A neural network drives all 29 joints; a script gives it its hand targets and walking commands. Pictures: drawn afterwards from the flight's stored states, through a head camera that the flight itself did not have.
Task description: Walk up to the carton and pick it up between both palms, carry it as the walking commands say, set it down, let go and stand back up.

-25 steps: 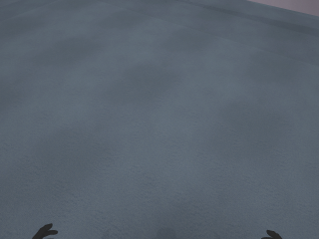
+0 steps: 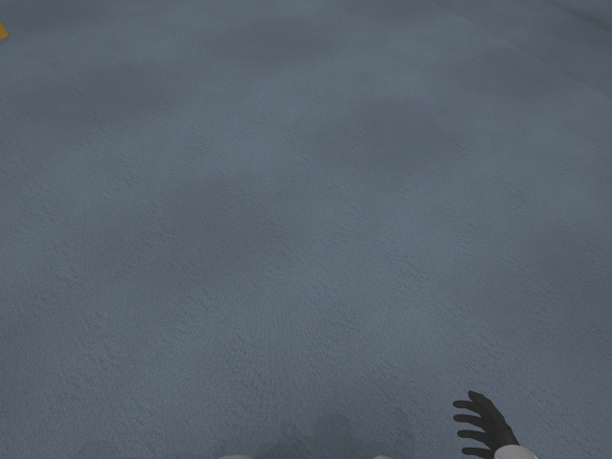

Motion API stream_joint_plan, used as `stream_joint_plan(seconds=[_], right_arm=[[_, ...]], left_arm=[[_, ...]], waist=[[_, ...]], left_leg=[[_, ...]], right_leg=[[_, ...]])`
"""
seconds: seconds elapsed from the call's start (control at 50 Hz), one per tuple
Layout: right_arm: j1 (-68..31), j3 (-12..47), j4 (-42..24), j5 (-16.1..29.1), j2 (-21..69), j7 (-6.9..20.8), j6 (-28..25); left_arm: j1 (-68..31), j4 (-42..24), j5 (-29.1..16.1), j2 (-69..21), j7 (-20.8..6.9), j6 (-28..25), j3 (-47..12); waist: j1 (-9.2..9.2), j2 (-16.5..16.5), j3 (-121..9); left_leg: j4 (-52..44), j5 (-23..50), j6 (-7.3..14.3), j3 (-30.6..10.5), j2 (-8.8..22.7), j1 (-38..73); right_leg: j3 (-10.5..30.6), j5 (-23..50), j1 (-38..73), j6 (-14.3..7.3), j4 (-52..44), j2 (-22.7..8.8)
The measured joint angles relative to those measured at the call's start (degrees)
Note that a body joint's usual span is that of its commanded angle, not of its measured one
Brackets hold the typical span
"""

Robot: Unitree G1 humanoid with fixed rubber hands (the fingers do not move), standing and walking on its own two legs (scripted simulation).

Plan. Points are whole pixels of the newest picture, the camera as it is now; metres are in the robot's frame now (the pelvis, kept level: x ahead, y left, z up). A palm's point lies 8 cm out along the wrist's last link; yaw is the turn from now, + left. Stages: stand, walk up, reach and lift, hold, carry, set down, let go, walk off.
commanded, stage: walk up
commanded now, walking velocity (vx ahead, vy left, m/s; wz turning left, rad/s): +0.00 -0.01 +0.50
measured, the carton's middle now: out of the picture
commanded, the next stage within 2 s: none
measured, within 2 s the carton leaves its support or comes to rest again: neither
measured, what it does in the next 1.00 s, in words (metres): walks ahead, turning left: right foot, then left foot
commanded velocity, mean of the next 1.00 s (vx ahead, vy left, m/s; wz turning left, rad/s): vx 0.41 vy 0.04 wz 0.48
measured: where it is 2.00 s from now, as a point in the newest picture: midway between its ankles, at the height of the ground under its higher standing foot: (165, 299)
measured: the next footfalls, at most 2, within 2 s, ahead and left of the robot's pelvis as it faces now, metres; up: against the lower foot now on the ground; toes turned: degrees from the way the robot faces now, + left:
right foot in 0.42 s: +0.02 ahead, -0.11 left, +0.00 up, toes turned +5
left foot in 0.80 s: +0.26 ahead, +0.28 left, +0.00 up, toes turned +28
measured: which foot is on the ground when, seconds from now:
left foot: down 0.00-0.42, up 0.44-0.78, down 0.80-1.00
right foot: down 0.00-0.00, up 0.02-0.40, down 0.42-0.80, up 0.82-1.00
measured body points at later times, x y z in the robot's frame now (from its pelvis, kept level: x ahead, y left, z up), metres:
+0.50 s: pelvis +0.03 +0.02 +0.01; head +0.04 +0.01 +0.46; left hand +0.05 +0.32 -0.10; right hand +0.20 -0.22 -0.11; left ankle +0.01 +0.12 -0.68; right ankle -0.02 -0.11 -0.73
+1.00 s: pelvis +0.23 +0.18 +0.01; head +0.28 +0.20 +0.45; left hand +0.17 +0.43 -0.13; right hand +0.41 -0.02 -0.13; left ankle +0.23 +0.26 -0.73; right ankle +0.29 +0.04 -0.65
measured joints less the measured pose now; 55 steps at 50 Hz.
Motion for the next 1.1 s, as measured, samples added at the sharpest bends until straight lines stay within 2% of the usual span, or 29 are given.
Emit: stream_joint_plan(seconds=[0.04,0.08,0.14,0.2,0.24,0.32,0.4,0.42,0.46,0.52,0.58,0.62,0.68,0.74,0.78,0.8,0.82,0.86,0.9,0.94,0.98,1.04,1.1], right_arm=[[0.2,0.2,0.4,-0.5,0.4,-0.3,-1.0],[1.1,0.4,0.8,-0.9,0.4,-0.7,-1.2],[2.4,0.1,1.4,-0.8,0.4,-1.4,-1.3],[3.4,-0.1,1.3,-1.0,0.4,-1.8,-1.8],[4.2,-0.1,1.1,-1.5,0.4,-1.6,-1.9],[6.1,0.0,0.8,-2.2,-0.2,-0.1,-1.7],[8.5,0.5,0.9,-2.0,-0.7,0.1,-2.3],[9.1,0.4,0.7,-1.9,-0.8,0.1,-2.3],[8.5,0.2,1.0,-2.4,-1.2,0.4,-2.3],[5.9,0.4,0.7,-3.4,-0.9,1.9,-2.7],[3.7,0.2,0.5,-3.2,-0.4,3.1,-2.9],[2.2,0.4,0.5,-2.9,-0.1,3.5,-2.6],[-1.0,1.1,0.2,-2.1,0.6,3.8,-2.6],[-4.8,1.9,-0.2,-1.9,1.2,3.6,-2.9],[-6.4,2.1,-0.1,-1.8,1.1,2.9,-3.5],[-6.4,2.1,0.1,-2.0,0.8,2.3,-3.9],[-6.4,2.0,0.5,-2.3,0.8,1.6,-4.4],[-5.0,2.0,1.5,-2.5,1.0,0.5,-5.0],[-2.0,1.8,3.2,-2.1,1.7,-0.4,-5.5],[1.5,1.6,4.8,-1.9,2.2,-1.1,-6.0],[5.2,1.4,6.0,-1.9,2.3,-1.2,-6.4],[10.4,1.1,7.5,-2.0,1.8,-1.4,-6.8],[14.4,1.0,9.2,-2.0,0.8,-1.3,-6.9]], left_arm=[[-0.1,0.0,-0.1,1.0,0.0,0.7,0.5],[-0.9,-0.3,0.2,1.5,0.0,1.6,0.7],[-2.1,-1.1,0.4,2.0,-0.3,1.6,0.9],[-3.1,-2.3,0.3,2.4,-0.5,1.6,1.2],[-3.5,-3.0,0.0,2.4,-0.4,1.4,1.2],[-3.3,-3.5,-1.2,1.5,-0.5,0.9,1.1],[-2.7,-4.8,-1.7,0.7,-0.2,-1.4,1.0],[-2.0,-5.3,-1.6,0.9,0.0,-2.2,0.9],[0.0,-4.6,-0.7,0.4,0.7,-3.4,1.0],[5.7,-1.8,-0.3,0.1,0.8,-4.1,1.2],[10.7,0.5,-0.2,-0.1,0.1,-5.1,1.4],[13.5,1.5,-0.1,-0.5,-0.4,-5.7,1.2],[16.5,2.7,0.0,-1.2,-1.1,-6.1,0.5],[18.4,3.6,-0.3,-1.6,-1.3,-6.0,0.0],[19.3,4.2,-0.7,-2.1,-1.2,-5.5,-0.2],[19.7,4.4,-0.8,-2.4,-1.2,-5.3,-0.3],[19.1,4.4,-0.7,-2.5,-1.3,-5.0,-0.4],[15.7,3.5,-0.7,-2.7,-1.3,-4.8,-0.1],[11.5,2.3,-0.7,-3.0,-1.3,-5.3,-0.2],[7.6,1.1,-0.3,-3.0,-1.6,-5.6,-0.3],[4.0,0.1,0.1,-2.9,-2.0,-5.3,-0.1],[-0.7,-1.0,0.5,-2.3,-2.7,-4.4,0.5],[-5.1,-2.1,0.3,-2.0,-3.1,-3.8,0.6]], waist=[[0.17,-1.5,0.3],[-0.17,-1.9,0.7],[-0.79,-2.2,0.8],[-1.52,-2.0,0.3],[-2.15,-1.7,-0.5],[-3.25,0.2,-3.9],[-3.28,1.3,-6.5],[-2.90,0.9,-7.3],[-1.97,2.0,-7.7],[-1.62,2.7,-7.9],[-0.63,2.7,-7.2],[0.41,2.3,-6.3],[2.06,1.6,-4.4],[3.60,1.0,-2.6],[4.04,1.3,-2.0],[3.91,1.9,-2.1],[3.62,1.9,-1.5],[3.38,1.8,0.1],[2.58,1.6,1.0],[0.88,1.4,1.3],[-1.14,1.3,1.1],[-3.85,1.1,0.1],[-5.71,1.0,-0.8]], left_leg=[[0.0,2.2,2.6,-0.5,-1.3,-0.3],[-1.2,2.5,3.7,-1.8,-1.8,0.3],[-4.9,4.8,4.1,-3.5,-2.5,1.6],[-7.1,6.6,4.3,-5.1,-2.9,1.8],[-7.9,7.3,4.5,-6.1,-3.2,1.5],[-8.5,7.3,5.0,-7.5,-3.9,0.3],[-7.3,6.3,4.5,-8.6,-5.2,-0.7],[-4.4,3.8,4.1,-8.6,-6.0,-2.2],[6.9,-1.2,2.8,-7.7,-5.8,-7.1],[22.8,2.6,0.8,-5.3,-3.4,-14.9],[29.8,7.6,-0.4,-3.9,0.1,-20.7],[27.9,9.3,-0.6,-3.2,1.6,-22.5],[17.6,10.8,-0.1,-1.4,2.5,-22.3],[7.0,9.1,1.4,1.7,1.3,-19.6],[0.9,7.4,2.9,3.4,-0.6,-15.8],[-1.6,8.8,3.8,3.6,-1.4,-13.7],[-0.5,12.2,4.6,3.4,-2.1,-14.1],[3.0,10.4,5.4,2.4,-3.0,-14.3],[1.5,8.3,5.5,1.5,-3.7,-11.3],[-2.0,8.2,5.1,0.6,-4.1,-7.1],[-5.2,8.0,5.2,-0.5,-4.3,-2.9],[-9.7,7.4,4.9,-2.0,-4.2,3.1],[-13.2,6.3,4.3,-3.4,-4.0,8.5]], right_leg=[[3.4,-7.2,-2.6,0.7,6.9,0.2],[8.1,-11.4,-5.6,1.1,16.0,2.5],[10.9,-8.4,-8.6,1.2,24.0,4.2],[11.7,-6.3,-9.4,1.2,25.9,5.0],[11.6,-6.9,-8.7,1.2,23.7,5.4],[10.8,-9.8,-4.4,1.9,12.5,6.8],[9.6,-10.0,2.8,0.2,-1.6,8.8],[9.6,-9.5,5.3,-0.9,-6.8,8.6],[9.1,-3.4,5.6,-1.8,-7.5,8.5],[8.0,-4.0,9.1,-1.6,-9.3,7.3],[6.5,-4.5,14.3,-0.5,-13.3,5.6],[5.3,-5.2,17.4,0.4,-15.1,4.0],[3.1,-6.7,21.5,2.2,-17.1,1.6],[0.7,-9.3,24.2,4.4,-16.7,-0.7],[-0.4,-11.9,23.6,5.0,-10.6,-2.4],[-0.3,-12.9,21.7,4.5,-4.0,-3.2],[2.3,-12.8,17.9,3.1,5.8,-3.7],[9.4,-11.9,7.9,1.0,25.4,-1.3],[11.8,-8.3,-0.5,-0.3,34.7,0.7],[11.8,-5.9,-7.2,-0.4,35.8,1.1],[11.2,-4.7,-12.1,0.0,32.7,1.2],[10.5,-0.9,-16.3,0.6,24.8,1.4],[10.5,3.9,-17.1,0.8,14.9,1.9]])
